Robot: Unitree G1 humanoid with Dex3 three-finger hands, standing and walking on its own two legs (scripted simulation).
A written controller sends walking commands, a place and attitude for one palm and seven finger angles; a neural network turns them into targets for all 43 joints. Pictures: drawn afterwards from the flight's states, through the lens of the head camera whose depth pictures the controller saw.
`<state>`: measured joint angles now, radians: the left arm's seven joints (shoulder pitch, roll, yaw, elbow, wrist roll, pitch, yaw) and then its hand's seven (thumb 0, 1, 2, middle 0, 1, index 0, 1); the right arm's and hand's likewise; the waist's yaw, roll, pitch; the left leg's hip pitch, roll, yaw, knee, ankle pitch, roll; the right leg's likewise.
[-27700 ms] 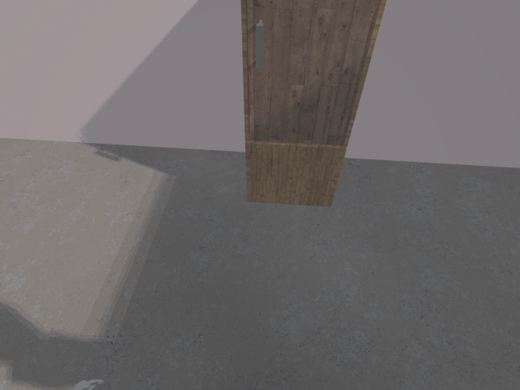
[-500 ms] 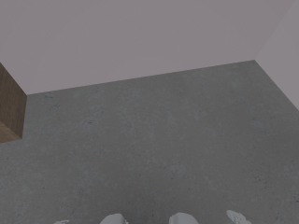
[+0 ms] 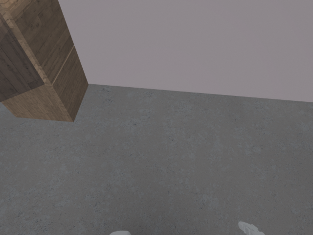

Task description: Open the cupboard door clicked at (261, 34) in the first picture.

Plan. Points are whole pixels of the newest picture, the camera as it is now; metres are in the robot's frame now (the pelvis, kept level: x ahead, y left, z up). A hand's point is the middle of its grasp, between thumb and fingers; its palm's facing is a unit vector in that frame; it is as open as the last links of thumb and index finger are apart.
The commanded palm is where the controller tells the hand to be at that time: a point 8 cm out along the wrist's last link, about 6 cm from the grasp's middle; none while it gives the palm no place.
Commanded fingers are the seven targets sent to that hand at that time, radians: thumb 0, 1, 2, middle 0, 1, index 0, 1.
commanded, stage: turn to face it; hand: left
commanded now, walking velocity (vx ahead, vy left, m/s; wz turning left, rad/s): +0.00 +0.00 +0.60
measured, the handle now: out of the picture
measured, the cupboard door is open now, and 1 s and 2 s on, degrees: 41 41 41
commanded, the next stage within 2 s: take the last steps up to it in 1.00 s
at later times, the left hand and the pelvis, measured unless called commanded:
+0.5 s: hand out of the picture +0.04 +0.18 -0.15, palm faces +0.30 -0.92 -0.25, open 7.4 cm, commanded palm none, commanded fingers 0.00 0.90 0.90 -0.20 -0.30 -0.20 -0.30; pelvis +0.01 -0.03 +0.01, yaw +18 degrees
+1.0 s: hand out of the picture +0.00 +0.19 -0.15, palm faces +0.51 -0.82 -0.28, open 7.4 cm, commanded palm none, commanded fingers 0.00 0.90 0.90 -0.20 -0.30 -0.20 -0.30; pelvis +0.03 -0.04 +0.00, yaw +30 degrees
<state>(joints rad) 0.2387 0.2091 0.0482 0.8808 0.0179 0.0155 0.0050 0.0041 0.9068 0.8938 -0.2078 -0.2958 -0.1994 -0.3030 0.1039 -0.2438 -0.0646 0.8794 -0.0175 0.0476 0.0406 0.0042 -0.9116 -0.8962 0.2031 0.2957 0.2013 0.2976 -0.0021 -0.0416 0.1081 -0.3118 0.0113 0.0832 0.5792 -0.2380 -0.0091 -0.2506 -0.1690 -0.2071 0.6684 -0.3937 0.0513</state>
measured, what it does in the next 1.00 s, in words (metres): steps on the spot, turning left: right foot, then left foot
